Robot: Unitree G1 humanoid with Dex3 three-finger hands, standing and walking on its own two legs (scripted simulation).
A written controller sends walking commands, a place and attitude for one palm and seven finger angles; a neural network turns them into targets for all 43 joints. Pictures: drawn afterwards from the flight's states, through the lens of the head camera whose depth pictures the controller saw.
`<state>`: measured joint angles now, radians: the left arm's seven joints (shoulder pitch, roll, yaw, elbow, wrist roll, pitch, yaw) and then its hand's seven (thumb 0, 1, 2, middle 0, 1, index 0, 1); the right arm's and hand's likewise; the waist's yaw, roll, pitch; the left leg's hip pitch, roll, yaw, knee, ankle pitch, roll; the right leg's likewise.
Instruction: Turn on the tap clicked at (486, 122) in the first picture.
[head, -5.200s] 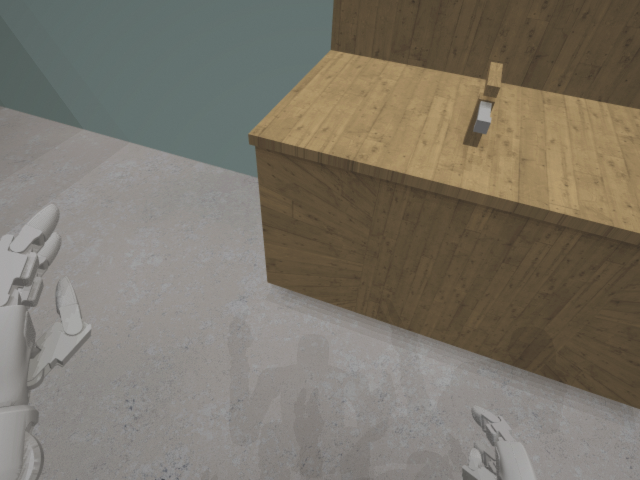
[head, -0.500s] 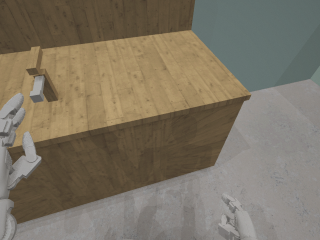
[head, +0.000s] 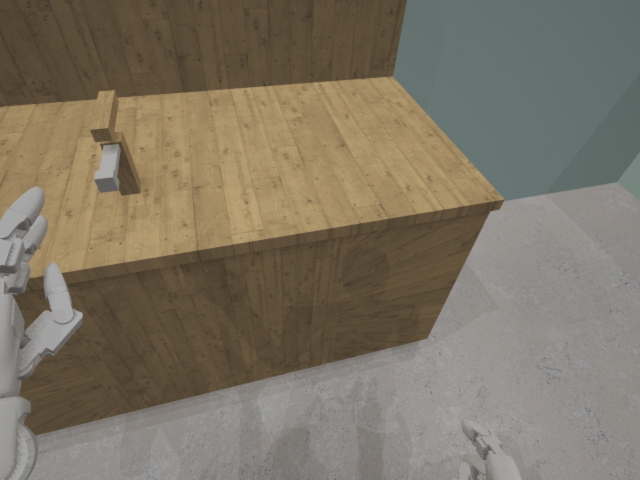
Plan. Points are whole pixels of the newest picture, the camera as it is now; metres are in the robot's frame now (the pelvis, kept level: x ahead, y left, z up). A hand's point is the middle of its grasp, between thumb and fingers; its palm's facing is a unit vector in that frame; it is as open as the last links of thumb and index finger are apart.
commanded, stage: come to a stop and stand still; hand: left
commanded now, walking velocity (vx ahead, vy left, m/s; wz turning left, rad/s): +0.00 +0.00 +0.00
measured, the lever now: (107, 180) +0.54 +0.39 +0.06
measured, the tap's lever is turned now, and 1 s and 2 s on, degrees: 0 0 0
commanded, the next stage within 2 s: look again from close up in 0.44 s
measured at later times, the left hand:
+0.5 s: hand (125, 334) +0.21 +0.20 +0.16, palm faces +0.38 -0.85 -0.38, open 7.4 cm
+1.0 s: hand (32, 353) +0.19 +0.27 +0.16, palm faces +0.41 -0.85 -0.33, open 7.4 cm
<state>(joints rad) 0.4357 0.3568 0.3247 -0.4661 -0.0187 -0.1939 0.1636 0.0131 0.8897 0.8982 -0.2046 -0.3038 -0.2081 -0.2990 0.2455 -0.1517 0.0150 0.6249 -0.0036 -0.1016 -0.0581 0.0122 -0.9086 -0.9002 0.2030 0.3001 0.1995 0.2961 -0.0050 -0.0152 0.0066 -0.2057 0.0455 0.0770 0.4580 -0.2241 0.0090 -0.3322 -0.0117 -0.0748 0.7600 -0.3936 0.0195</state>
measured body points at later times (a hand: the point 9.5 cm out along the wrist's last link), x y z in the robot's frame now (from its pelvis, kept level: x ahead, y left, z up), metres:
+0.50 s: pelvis -0.01 -0.04 +0.00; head +0.00 -0.03 +0.45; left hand +0.18 +0.24 +0.18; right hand +0.15 -0.29 -0.08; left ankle +0.01 +0.08 -0.74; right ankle +0.01 -0.11 -0.74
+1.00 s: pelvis -0.05 +0.01 +0.00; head -0.04 +0.04 +0.45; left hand +0.16 +0.31 +0.17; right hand +0.10 -0.22 -0.07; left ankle +0.01 +0.08 -0.74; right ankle +0.00 -0.10 -0.74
